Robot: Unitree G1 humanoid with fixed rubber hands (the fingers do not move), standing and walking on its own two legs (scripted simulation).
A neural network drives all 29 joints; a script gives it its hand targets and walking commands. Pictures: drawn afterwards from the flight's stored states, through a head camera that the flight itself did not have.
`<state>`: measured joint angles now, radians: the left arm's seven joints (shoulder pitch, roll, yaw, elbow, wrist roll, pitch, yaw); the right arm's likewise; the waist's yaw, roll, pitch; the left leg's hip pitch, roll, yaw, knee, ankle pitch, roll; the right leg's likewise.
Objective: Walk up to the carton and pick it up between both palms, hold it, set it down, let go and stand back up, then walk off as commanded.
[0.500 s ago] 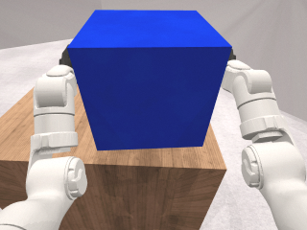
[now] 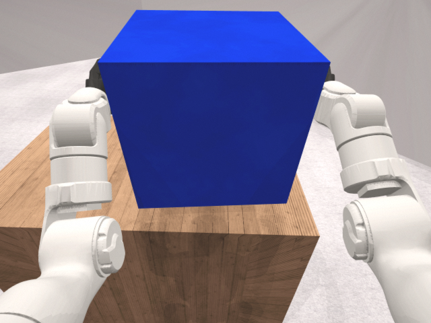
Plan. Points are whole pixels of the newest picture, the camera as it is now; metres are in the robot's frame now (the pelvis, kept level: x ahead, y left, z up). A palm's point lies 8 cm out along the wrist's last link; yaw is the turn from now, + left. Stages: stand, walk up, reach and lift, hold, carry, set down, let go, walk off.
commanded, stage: hold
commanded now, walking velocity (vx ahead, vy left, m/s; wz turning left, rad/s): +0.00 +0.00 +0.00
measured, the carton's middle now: (211, 106) +0.42 +0.00 +0.26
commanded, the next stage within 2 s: set down in 1.28 s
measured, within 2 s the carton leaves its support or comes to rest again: neither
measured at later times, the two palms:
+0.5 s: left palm (98, 101) +0.36 +0.18 +0.29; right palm (320, 94) +0.37 -0.18 +0.31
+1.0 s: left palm (97, 101) +0.37 +0.19 +0.29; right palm (315, 95) +0.38 -0.18 +0.30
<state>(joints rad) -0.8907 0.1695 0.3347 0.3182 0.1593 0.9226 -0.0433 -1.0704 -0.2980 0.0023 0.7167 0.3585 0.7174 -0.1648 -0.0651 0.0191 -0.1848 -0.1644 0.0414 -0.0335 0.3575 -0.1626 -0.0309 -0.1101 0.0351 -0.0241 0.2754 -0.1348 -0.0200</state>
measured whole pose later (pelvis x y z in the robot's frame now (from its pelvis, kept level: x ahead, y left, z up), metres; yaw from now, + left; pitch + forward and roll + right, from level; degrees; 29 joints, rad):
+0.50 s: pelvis +0.00 +0.00 +0.00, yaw +0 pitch -2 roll -1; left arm -0.87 0.18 0.32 0.31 0.16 0.93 -0.05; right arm -1.06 -0.30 0.01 0.72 0.37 0.72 -0.17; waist -0.07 0.02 -0.19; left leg -0.16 0.04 -0.03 0.36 -0.17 -0.03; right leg -0.11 0.04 -0.02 0.28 -0.14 -0.02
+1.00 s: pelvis +0.00 +0.00 +0.00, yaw +1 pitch -1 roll -1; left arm -0.87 0.19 0.31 0.30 0.15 0.91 -0.04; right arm -1.05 -0.29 0.00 0.70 0.36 0.71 -0.17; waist -0.07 0.01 -0.18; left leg -0.18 0.04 -0.05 0.36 -0.16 -0.03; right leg -0.11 0.03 -0.03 0.27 -0.13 -0.02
